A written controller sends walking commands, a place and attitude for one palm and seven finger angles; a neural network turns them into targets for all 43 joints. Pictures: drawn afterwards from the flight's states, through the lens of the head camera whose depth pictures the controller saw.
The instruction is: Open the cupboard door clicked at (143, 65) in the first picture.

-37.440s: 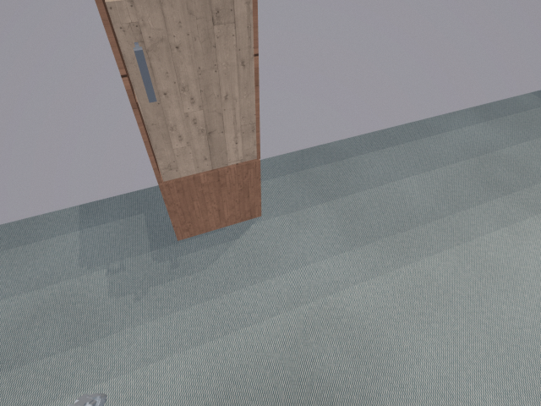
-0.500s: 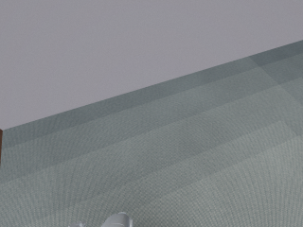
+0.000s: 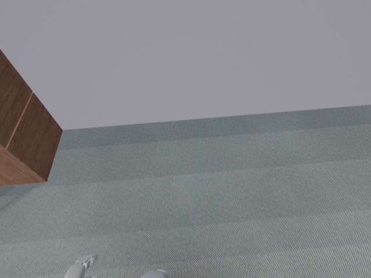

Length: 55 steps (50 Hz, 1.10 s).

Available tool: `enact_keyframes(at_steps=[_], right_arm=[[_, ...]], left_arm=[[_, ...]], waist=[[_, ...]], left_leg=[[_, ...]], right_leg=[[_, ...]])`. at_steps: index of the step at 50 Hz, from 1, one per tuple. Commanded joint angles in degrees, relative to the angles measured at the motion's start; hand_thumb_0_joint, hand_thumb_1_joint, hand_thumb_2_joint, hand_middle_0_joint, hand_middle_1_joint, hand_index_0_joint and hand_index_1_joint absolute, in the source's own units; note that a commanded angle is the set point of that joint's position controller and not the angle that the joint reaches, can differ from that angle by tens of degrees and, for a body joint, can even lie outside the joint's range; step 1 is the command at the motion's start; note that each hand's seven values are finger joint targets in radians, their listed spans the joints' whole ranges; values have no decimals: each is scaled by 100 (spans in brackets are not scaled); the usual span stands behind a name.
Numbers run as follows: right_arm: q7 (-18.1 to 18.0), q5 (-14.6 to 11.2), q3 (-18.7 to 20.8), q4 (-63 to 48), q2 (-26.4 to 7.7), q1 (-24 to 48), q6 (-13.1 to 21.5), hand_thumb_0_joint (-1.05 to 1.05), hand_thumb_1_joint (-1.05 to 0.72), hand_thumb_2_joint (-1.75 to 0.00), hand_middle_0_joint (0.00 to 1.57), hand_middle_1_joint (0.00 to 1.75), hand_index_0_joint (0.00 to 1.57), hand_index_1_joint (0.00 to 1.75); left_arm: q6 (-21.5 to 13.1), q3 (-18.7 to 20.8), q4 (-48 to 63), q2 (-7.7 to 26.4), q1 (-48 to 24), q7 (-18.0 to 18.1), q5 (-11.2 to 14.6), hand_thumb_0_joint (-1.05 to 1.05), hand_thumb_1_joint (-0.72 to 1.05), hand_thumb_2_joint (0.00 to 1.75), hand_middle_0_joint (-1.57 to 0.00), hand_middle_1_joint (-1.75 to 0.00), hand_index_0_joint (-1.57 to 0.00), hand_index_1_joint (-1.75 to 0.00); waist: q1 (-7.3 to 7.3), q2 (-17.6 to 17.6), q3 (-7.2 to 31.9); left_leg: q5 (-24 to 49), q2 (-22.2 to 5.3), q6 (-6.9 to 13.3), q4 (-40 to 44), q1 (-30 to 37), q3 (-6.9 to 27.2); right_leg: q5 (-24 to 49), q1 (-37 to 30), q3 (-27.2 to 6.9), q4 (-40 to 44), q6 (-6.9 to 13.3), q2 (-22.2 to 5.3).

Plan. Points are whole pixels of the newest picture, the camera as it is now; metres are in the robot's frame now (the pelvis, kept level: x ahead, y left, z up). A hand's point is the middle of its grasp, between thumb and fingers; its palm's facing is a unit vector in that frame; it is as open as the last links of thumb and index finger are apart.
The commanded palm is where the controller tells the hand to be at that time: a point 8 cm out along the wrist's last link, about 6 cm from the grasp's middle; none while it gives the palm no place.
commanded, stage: turn to face it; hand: left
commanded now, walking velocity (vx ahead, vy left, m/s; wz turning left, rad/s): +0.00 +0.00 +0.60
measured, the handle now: out of the picture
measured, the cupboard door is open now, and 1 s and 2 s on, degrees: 46 46 46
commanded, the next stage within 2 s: take the last steps up to it in 1.24 s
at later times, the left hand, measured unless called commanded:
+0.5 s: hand out of the picture +0.02 +0.25 -0.17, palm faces +0.34 -0.91 -0.25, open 7.4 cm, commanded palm none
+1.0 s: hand out of the picture +0.04 +0.18 -0.14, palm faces +0.57 -0.78 -0.25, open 7.4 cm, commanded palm none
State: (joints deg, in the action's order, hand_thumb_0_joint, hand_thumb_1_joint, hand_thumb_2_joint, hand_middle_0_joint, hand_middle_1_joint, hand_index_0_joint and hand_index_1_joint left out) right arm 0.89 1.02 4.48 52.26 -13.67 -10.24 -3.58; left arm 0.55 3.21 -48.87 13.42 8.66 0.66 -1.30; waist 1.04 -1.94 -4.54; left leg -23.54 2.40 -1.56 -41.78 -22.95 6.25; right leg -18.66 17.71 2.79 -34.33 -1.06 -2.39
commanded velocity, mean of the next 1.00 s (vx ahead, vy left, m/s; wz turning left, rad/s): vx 0.00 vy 0.00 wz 0.57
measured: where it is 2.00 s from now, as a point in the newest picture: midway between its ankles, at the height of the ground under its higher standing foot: outside the picture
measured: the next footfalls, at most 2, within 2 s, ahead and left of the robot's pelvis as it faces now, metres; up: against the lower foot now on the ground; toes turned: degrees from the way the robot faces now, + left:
left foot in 0.34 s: +0.04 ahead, +0.12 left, +0.00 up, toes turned +19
right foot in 0.76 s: +0.14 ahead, -0.11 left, +0.00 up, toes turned +26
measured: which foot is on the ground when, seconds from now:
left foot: up 0.00-0.32, down 0.34-0.76, up 0.78-1.00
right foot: down 0.00-0.34, up 0.36-0.74, down 0.76-1.00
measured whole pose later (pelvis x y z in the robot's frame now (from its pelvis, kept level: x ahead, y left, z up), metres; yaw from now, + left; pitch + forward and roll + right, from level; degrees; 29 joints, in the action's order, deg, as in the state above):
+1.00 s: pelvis +0.08 -0.02 +0.01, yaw +37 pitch +1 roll +2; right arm 1.7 0.8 4.5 54.5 -14.2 -8.5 -4.7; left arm -0.2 1.5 -50.7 10.1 11.5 1.2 -1.2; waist 1.8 0.4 -6.2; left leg -25.6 -0.5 -4.1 -56.8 -26.7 -1.9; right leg -19.1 9.6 9.6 -28.6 0.3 -5.9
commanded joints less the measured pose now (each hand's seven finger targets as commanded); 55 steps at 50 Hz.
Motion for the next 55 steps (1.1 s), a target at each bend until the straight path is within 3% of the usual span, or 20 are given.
enact_keyframes(at_steps=[1, 4, 11, 13, 15, 16, 17, 18, 21, 24, 31, 35, 36, 37, 38, 39, 41, 43, 52, 55], right_arm=[[11, 9, 220, -512, -595, 336, 81, 0, -90, -90, 20, 30, 20, 30], [76, -29, 118, -388, -376, 351, 41, 0, -90, -90, 20, 30, 20, 30], [108, -66, -14, -482, -189, 848, 95, 0, -90, -90, 20, 30, 20, 30], [97, -66, -8, -487, -233, 687, 132, 0, -90, -90, 20, 30, 20, 30], [77, -19, 46, -391, -477, 158, 186, 0, -90, -90, 20, 30, 20, 30], [47, 28, 177, -317, -985, -280, 232, 0, -90, -90, 20, 30, 20, 30], [-1, 43, 340, -275, -1626, -753, 228, 0, -90, -90, 20, 30, 20, 30], [-43, 5, 313, -170, -1616, -985, 199, 0, -90, -90, 20, 30, 20, 30], [-187, 35, 206, -398, -1184, -145, 264, 0, -90, -90, 20, 30, 20, 30], [-177, 28, 142, -427, -1050, 103, 316, 0, -90, -90, 20, 30, 20, 30], [-150, 53, 215, -290, -1103, -176, 277, 0, -90, -90, 20, 30, 20, 30], [-149, 25, 257, -393, -1093, 123, 209, 0, -90, -90, 20, 30, 20, 30], [-139, -12, 257, -438, -1012, 252, 204, 0, -90, -90, 20, 30, 20, 30], [-99, -74, 221, -499, -702, 166, 213, 0, -90, -90, 20, 30, 20, 30], [-61, -86, 191, -629, -473, 212, 219, 0, -90, -90, 20, 30, 20, 30], [-50, -23, 216, -577, -633, 202, 163, 0, -90, -90, 20, 30, 20, 30], [-8, -1, 208, -387, -560, 224, 66, 0, -90, -90, 20, 30, 20, 30], [56, -24, 145, -302, -395, 201, 32, 0, -90, -90, 20, 30, 20, 30], [70, -64, -52, -364, -178, 794, 125, 0, -90, -90, 20, 30, 20, 30], [19, -28, -39, -221, -343, 264, 201, 0, -90, -90, 20, 30, 20, 30]], left_arm=[[-122, 206, 345, 937, 296, 140, 17, 0, 90, 90, -20, -30, -20, -30], [-161, 138, 346, 700, 304, 142, 21, 0, 90, 90, -20, -30, -20, -30], [-144, 276, 56, 1038, 859, 125, -23, 0, 90, 90, -20, -30, -20, -30], [-123, 312, 24, 1052, 763, 111, -37, 0, 90, 90, -20, -30, -20, -30], [-108, 337, 64, 1087, 611, 65, 41, 0, 90, 90, -20, -30, -20, -30], [-76, 305, 201, 893, 579, 23, 79, 0, 90, 90, -20, -30, -20, -30], [-44, 161, 484, 476, 285, -3, 103, 0, 90, 90, -20, -30, -20, -30], [57, 146, 629, 625, -123, 64, 27, 0, 90, 90, -20, -30, -20, -30], [83, 198, 315, 551, -125, 28, 39, 0, 90, 90, -20, -30, -20, -30], [114, 205, 173, 526, 156, -22, 27, 0, 90, 90, -20, -30, -20, -30], [79, 152, 386, 481, -237, -3, 53, 0, 90, 90, -20, -30, -20, -30], [14, 169, 319, 530, 191, 40, 95, 0, 90, 90, -20, -30, -20, -30], [-38, 207, 251, 635, 491, 62, 91, 0, 90, 90, -20, -30, -20, -30], [-107, 290, 219, 1037, 700, 112, 20, 0, 90, 90, -20, -30, -20, -30], [-123, 352, 235, 1436, 749, 141, -48, 0, 90, 90, -20, -30, -20, -30], [-119, 296, 265, 1327, 678, 162, -4, 0, 90, 90, -20, -30, -20, -30], [-117, 171, 330, 867, 163, 166, 34, 0, 90, 90, -20, -30, -20, -30], [-136, 131, 333, 687, 114, 155, 34, 0, 90, 90, -20, -30, -20, -30], [-164, 260, -74, 1000, 903, 128, -27, 0, 90, 90, -20, -30, -20, -30], [-152, 264, -131, 1025, 767, 86, 38, 0, 90, 90, -20, -30, -20, -30]], waist=[[-104, 1709, 410], [-60, 1374, 530], [-370, 1373, 615], [-273, 1417, 677], [78, 970, 893], [322, -184, 1227], [571, -1776, 1292], [610, -887, 1269], [196, -707, 840], [-45, -523, 785], [90, -643, 806], [-151, -737, 829], [-324, -533, 900], [-403, 637, 1044], [-459, 1835, 857], [-376, 1532, 750], [-81, 1524, 357], [-12, 1411, 396], [-349, 1390, 587], [14, 1213, 797]], left_leg=[[-494, -290, -99, -3008, -1307, -238], [-92, -383, -252, -2533, -1125, -604], [-239, -297, -166, -378, -438, -1214], [-3, -276, -87, 284, 19, -1295], [1078, -205, 61, 1415, 1208, -1314], [2491, -1097, 501, 1636, 2336, -170], [4875, -2656, 1495, 1928, 2798, 1927], [4393, -2777, 1687, 1849, 2525, 1816], [3367, -1921, 1284, 2078, 1618, 1141], [3137, -1545, 1082, 2151, 1403, 652], [3414, -1409, 1102, 1965, 1523, 1073], [3321, -1209, 919, 1573, 773, 1332], [2797, -982, 694, 1287, 411, 1223], [1402, -462, 316, 446, -535, 725], [-1037, 310, -99, -946, -1183, -383], [-1196, -12, -47, -2137, -1083, -178], [-498, -303, -142, -3029, -1236, -253], [-128, -359, -225, -2821, -1115, -479], [-182, -202, -93, -78, -200, -1182], [952, -74, 61, 1299, 1101, -1312]], right_leg=[[1633, -890, -1533, 1718, 841, -1943], [3310, -1298, -304, 1339, 654, -1550], [4255, -1806, 167, 896, 687, -1825], [3994, -1612, 284, 624, 593, -1878], [3621, -973, 646, -283, 241, -1738], [2047, 190, 932, -1405, -133, -1295], [-2060, 1633, 764, -2798, -480, -479], [-2093, 1738, 10, -3281, -378, -510], [-884, 1674, -360, -3490, -401, -489], [-463, 1310, -303, -2960, -417, -372], [-610, 855, -199, -1459, -398, -12], [-5, -465, -112, 56, -298, 225], [577, -1121, -168, 937, -263, 98], [818, -2092, -1135, 1636, 17, -921], [1620, -1990, -2365, 1867, 739, -2430], [1839, -1356, -2174, 1773, 1087, -2621], [2431, -1044, -1250, 1549, 917, -1908], [3148, -1111, -456, 1406, 719, -1575], [4553, -1756, 35, 825, 706, -1740], [4236, -1163, 382, 34, 340, -1548]])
